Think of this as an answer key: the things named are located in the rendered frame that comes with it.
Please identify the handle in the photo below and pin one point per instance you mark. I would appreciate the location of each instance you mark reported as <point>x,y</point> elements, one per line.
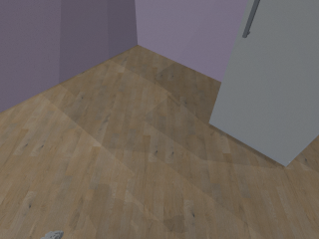
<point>250,18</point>

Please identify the fridge door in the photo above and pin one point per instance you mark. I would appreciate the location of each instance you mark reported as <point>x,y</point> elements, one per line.
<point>270,92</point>

